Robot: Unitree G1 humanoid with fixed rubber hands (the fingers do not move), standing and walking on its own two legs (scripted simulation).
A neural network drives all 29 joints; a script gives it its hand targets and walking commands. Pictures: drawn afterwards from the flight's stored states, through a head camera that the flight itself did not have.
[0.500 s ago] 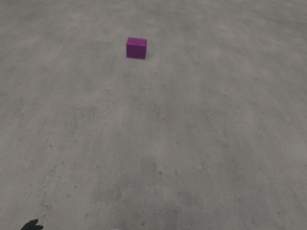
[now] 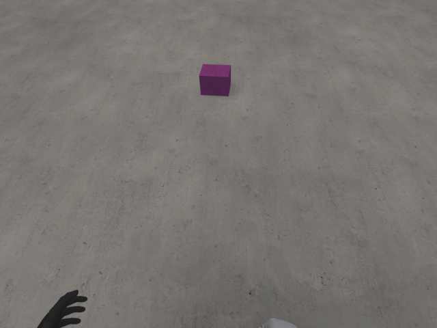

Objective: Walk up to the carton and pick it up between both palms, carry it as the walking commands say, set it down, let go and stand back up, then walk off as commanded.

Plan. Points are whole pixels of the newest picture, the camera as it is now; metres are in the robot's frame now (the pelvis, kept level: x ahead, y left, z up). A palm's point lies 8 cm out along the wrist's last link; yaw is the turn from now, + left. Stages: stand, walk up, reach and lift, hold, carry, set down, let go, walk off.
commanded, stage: walk up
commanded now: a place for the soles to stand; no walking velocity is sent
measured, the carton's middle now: (215, 80) +1.92 +0.07 -0.66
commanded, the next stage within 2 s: none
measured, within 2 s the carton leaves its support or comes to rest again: neither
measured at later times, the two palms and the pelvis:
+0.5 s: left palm (79, 255) +0.29 +0.34 -0.12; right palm (343, 194) +0.41 -0.28 -0.06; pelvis +0.25 +0.02 +0.00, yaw +6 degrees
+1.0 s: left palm (92, 180) +0.50 +0.37 -0.10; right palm (320, 141) +0.63 -0.29 -0.09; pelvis +0.48 +0.01 -0.01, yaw +7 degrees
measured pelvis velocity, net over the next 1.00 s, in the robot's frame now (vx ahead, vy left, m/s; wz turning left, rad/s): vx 0.48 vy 0.01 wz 0.12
